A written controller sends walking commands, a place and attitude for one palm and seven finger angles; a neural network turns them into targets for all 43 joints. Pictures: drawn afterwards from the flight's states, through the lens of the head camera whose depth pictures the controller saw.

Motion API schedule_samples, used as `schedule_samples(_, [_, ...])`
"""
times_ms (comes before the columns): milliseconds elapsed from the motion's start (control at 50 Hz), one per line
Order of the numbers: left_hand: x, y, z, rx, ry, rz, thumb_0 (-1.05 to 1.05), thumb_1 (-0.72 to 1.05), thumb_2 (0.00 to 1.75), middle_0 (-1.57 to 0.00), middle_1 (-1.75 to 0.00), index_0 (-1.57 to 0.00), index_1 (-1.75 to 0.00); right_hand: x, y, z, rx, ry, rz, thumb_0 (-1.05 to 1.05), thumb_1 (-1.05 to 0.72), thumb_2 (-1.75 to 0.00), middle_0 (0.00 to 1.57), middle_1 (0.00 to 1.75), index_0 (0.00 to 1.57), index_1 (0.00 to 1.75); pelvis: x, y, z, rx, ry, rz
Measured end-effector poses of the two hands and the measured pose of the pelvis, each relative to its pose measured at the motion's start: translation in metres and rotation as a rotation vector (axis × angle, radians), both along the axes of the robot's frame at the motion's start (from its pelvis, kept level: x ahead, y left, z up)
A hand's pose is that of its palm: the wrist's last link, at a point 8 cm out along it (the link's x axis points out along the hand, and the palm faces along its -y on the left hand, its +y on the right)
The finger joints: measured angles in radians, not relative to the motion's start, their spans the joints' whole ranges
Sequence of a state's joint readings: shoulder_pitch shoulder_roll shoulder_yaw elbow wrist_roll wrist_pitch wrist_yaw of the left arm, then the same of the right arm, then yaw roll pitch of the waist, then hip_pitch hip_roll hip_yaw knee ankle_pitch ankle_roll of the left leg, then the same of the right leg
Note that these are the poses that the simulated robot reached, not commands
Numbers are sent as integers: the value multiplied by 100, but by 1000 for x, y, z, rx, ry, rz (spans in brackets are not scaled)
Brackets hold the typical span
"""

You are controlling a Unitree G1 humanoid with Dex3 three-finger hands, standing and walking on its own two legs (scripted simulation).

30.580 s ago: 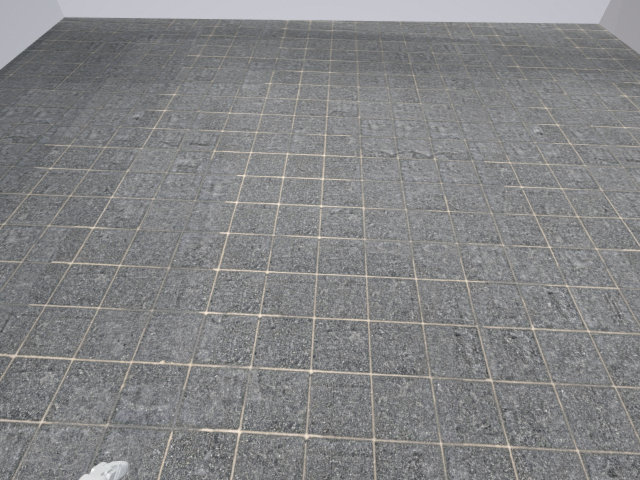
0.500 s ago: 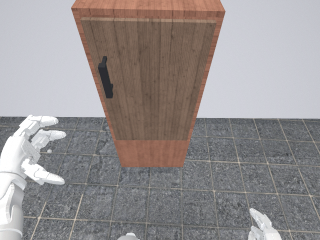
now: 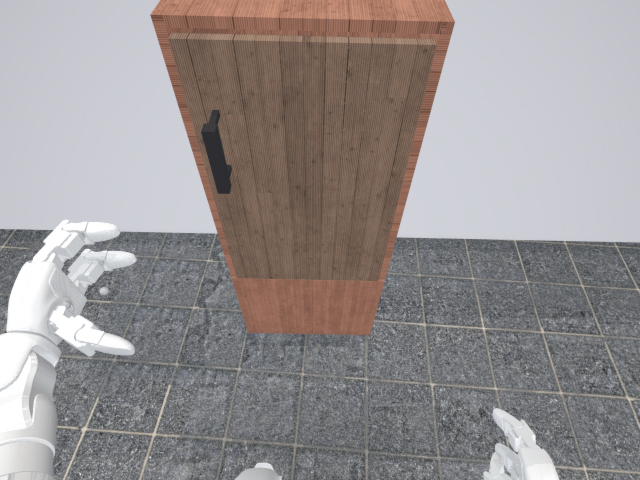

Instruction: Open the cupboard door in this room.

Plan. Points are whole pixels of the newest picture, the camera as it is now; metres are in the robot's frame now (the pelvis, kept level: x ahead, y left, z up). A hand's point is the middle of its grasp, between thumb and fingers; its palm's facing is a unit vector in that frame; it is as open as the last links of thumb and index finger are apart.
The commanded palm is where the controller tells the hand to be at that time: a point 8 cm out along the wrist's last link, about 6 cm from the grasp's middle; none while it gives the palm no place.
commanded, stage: move the hooked fingers beside the handle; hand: left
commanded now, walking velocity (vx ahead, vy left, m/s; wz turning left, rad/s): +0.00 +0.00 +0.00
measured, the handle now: (219, 153) +0.58 +0.21 +0.06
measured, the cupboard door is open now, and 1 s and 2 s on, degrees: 0 0 0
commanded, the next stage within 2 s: none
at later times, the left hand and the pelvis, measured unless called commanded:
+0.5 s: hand (136, 237) +0.39 +0.27 +0.07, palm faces +0.05 -1.00 +0.00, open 14.0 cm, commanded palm +0.36 +0.32 +0.07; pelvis +0.00 +0.01 -0.01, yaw -2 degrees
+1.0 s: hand (152, 203) +0.45 +0.27 +0.07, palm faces +0.04 -1.00 +0.01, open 14.0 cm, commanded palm +0.43 +0.31 +0.07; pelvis +0.00 +0.02 -0.02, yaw -2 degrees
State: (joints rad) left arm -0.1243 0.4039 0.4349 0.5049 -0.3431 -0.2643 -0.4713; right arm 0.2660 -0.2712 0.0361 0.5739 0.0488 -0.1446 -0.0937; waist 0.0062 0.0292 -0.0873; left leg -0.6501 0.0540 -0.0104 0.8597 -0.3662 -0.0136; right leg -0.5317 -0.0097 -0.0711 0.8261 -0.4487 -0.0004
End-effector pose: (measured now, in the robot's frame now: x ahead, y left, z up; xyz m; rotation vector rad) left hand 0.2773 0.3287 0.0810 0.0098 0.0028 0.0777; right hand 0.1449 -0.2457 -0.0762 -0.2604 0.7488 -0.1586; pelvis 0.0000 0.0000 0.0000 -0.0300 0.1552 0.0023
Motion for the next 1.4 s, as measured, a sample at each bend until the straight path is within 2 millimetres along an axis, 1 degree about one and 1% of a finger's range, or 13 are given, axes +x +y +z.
schedule_samples(60, [10,1,-3,-8,6,-2,-2,-50,30,-30,-120,-31,-120,-4,-2,-2,-14,19,0,1,-91,-90,21,30,20,30,-3,0,-2,-2,4,3])
schedule_samples(140, [28,-4,-3,-7,-1,-26,-2,-50,30,-30,-120,-30,-120,-14,-6,-5,-29,50,-17,1,-91,-90,21,30,20,30,-5,0,-3,-6,11,3])
schedule_samples(260, [53,-8,-1,-14,-4,-45,-2,-50,30,-30,-120,-30,-120,-36,-10,-9,-31,104,-62,1,-91,-90,21,30,20,30,-6,2,-3,-5,25,-11])
schedule_samples(400, [73,-6,-4,-10,7,-32,-2,-50,30,-30,-120,-30,-120,-65,-11,-17,-30,196,-104,1,-91,-90,21,30,20,30,-5,6,-5,-5,46,-21])
schedule_samples(500, [86,-4,-6,-10,2,-29,-2,-50,30,-30,-120,-30,-120,-80,-11,-22,-34,259,-129,1,-91,-90,21,30,20,30,-4,8,-7,-8,61,-25])
schedule_samples(620, [103,-3,-6,-13,-3,-36,-2,-50,30,-30,-120,-30,-120,-91,-10,-25,-40,305,-150,1,-91,-90,21,30,20,30,-3,11,-9,-12,78,-27])
schedule_samples(740, [118,-2,-7,-20,-4,-37,-2,-50,30,-30,-120,-30,-120,-95,-9,-25,-45,327,-163,1,-91,-90,21,30,20,30,-2,14,-11,-16,95,-31])
schedule_samples(880, [131,-3,-6,-22,-6,-39,-2,-50,30,-30,-120,-30,-120,-99,-7,-27,-43,351,-171,0,-91,-90,21,30,20,30,-2,16,-13,-19,107,-33])
schedule_samples(1000, [147,-5,-7,-23,-2,-35,-2,-50,30,-30,-120,-30,-120,-107,-6,-30,-52,389,-176,0,-91,-90,21,30,20,30,-5,17,-16,-23,126,-32])
schedule_samples(1120, [165,-7,-7,-15,7,-42,-2,-50,30,-30,-120,-30,-120,-124,-7,-34,-58,441,-199,0,-91,-90,21,30,20,30,-6,17,-20,-28,147,-34])
schedule_samples(1400, [208,-9,-6,-18,15,-44,-2,-50,30,-30,-120,-30,-120,-175,-7,-34,-72,600,-277,0,-91,-90,21,30,20,30,-5,17,-27,-36,207,-49])
